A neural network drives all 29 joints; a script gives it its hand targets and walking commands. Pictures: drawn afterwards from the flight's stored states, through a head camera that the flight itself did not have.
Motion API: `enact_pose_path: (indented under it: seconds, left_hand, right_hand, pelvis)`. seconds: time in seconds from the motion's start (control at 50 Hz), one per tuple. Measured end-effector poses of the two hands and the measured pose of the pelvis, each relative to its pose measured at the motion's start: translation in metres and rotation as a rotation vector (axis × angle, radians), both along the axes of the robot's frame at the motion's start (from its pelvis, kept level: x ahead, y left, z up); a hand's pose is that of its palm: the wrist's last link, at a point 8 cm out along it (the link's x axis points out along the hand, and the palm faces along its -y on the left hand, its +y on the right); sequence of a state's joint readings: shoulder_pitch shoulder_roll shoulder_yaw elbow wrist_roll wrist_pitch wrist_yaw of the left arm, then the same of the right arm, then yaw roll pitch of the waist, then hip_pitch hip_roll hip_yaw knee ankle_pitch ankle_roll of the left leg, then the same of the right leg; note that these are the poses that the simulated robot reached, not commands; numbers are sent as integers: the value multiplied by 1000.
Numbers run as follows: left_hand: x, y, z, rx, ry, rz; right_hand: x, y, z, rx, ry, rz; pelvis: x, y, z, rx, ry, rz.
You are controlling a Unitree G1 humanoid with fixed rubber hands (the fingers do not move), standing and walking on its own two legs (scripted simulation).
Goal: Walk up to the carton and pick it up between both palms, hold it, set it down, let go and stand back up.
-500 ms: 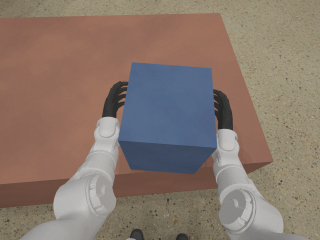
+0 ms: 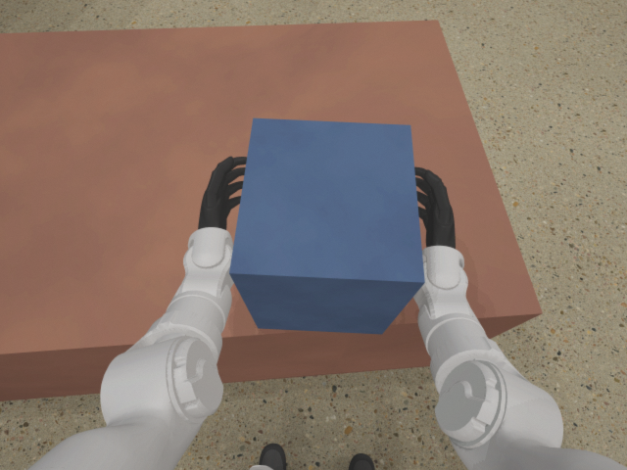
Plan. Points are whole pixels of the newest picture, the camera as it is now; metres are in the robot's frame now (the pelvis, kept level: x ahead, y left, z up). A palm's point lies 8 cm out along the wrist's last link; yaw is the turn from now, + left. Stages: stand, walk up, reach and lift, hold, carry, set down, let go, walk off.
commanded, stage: reach and lift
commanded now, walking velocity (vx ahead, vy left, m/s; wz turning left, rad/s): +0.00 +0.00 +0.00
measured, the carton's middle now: (325, 238) +0.42 +0.02 -0.05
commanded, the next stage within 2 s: none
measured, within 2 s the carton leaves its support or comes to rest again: leaves its support in 0.50 s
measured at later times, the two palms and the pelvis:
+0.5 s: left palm (214, 227) +0.40 +0.17 +0.00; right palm (438, 239) +0.40 -0.12 +0.01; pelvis -0.01 +0.00 +0.00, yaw +0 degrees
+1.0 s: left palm (199, 208) +0.39 +0.17 +0.07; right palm (459, 227) +0.38 -0.12 +0.07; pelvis -0.02 +0.00 +0.00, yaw +1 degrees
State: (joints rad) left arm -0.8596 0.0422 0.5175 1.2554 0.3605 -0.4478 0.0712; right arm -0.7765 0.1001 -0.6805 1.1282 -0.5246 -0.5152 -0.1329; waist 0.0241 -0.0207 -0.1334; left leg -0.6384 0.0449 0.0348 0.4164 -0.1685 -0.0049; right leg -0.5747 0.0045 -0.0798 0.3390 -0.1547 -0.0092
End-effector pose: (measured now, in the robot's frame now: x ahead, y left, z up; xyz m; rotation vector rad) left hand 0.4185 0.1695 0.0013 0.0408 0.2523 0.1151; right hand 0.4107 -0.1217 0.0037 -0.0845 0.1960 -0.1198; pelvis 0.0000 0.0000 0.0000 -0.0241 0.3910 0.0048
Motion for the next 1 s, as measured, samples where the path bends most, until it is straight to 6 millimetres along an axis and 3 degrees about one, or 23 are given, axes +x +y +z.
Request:
enact_pose_path:
  seconds: [0.58,1.0]
  left_hand:
    - [-15,0,5,-24,25,16]
    - [-29,0,72,7,-37,3]
  right_hand:
    - [-14,0,8,36,16,3]
    - [-30,0,71,66,-43,-10]
  pelvis:
    - [-11,2,-6,-9,-11,-2]
    - [-22,4,2,-6,-186,19]
